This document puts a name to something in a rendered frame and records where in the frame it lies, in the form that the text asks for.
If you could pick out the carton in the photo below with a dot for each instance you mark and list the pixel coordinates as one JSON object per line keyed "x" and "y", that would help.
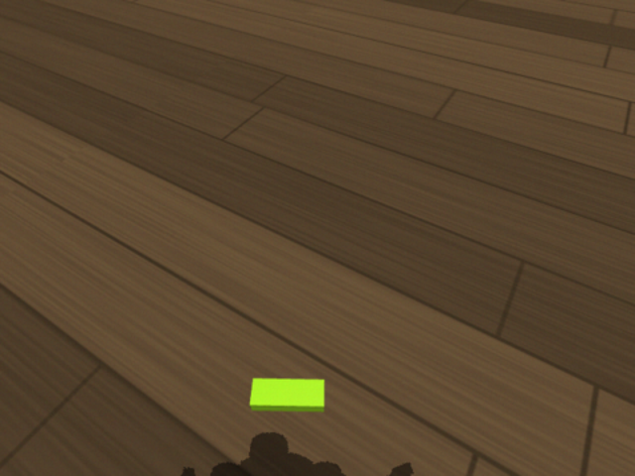
{"x": 287, "y": 395}

